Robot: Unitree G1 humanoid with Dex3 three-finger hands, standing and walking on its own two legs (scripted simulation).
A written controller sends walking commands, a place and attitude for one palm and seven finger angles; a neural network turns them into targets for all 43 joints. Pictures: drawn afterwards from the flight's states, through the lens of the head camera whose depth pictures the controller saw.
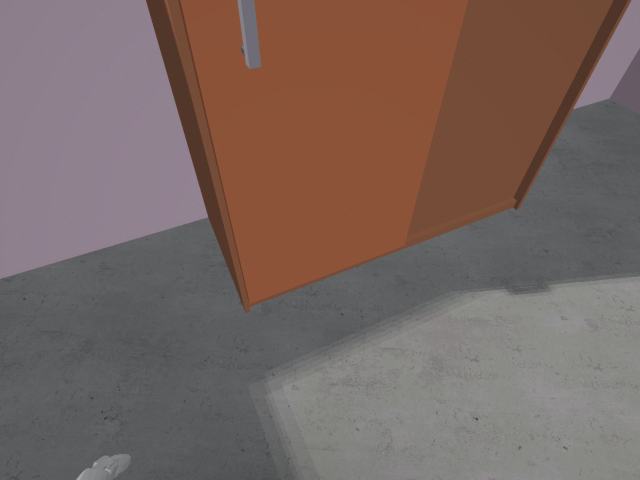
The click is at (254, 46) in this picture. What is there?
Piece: wardrobe's sliding door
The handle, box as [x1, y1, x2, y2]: [237, 0, 260, 68]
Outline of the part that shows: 237,0 243,39 241,51 245,56 246,64 249,68 260,66 254,2 253,0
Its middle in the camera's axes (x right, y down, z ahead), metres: -0.14 -0.40 +0.70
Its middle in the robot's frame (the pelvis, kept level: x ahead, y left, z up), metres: +0.82 +0.18 +0.22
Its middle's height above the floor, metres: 0.99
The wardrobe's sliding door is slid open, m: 0.00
